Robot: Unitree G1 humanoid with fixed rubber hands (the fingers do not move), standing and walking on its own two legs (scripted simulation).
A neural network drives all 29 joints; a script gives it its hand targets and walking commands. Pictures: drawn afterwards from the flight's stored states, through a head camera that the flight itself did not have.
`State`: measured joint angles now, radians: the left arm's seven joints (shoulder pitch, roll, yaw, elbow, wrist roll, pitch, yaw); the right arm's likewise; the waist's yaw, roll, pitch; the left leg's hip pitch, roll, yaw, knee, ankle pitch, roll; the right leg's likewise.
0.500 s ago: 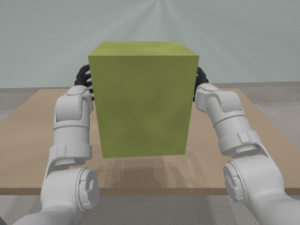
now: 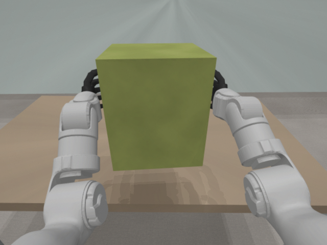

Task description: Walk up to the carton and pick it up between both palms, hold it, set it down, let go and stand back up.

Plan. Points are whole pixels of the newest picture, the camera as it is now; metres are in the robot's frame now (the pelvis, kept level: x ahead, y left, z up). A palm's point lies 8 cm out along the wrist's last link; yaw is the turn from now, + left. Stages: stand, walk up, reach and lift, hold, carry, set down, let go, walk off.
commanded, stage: hold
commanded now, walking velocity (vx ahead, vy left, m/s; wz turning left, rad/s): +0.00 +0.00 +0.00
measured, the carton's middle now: (155, 102) +0.39 +0.00 +0.25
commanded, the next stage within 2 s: none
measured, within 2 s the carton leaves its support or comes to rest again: neither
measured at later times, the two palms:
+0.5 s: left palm (90, 96) +0.38 +0.15 +0.28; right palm (216, 97) +0.37 -0.15 +0.27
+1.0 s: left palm (89, 99) +0.37 +0.15 +0.28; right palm (217, 97) +0.37 -0.15 +0.27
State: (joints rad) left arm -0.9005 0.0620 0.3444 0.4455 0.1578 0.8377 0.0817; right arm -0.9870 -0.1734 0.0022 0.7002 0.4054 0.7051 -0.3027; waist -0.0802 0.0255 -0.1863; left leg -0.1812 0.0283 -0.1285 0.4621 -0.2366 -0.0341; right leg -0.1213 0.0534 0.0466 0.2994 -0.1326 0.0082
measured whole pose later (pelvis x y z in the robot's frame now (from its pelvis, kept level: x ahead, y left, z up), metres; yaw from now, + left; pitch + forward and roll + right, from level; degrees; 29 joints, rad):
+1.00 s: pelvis +0.01 +0.00 +0.00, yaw +1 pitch -3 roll -2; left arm -0.87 0.05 0.34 0.37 0.15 0.85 0.08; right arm -0.95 -0.16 0.00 0.63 0.40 0.72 -0.31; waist -0.09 0.03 -0.18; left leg -0.17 0.02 -0.14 0.46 -0.25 -0.03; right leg -0.10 0.05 0.04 0.30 -0.15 0.01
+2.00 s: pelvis +0.00 +0.00 +0.00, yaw +0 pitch -2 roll -2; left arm -0.93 0.08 0.33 0.50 0.14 0.82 0.08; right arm -1.00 -0.17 -0.01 0.72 0.40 0.71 -0.30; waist -0.07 0.03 -0.19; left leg -0.20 0.02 -0.13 0.46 -0.23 -0.03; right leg -0.15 0.05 0.05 0.31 -0.13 0.01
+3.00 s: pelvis +0.00 +0.00 +0.00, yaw +1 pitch -2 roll -2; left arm -0.88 0.06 0.34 0.41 0.14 0.84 0.08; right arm -0.96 -0.16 0.00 0.65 0.40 0.71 -0.31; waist -0.08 0.04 -0.19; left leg -0.19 0.02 -0.13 0.46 -0.24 -0.03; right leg -0.13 0.05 0.05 0.31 -0.15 0.01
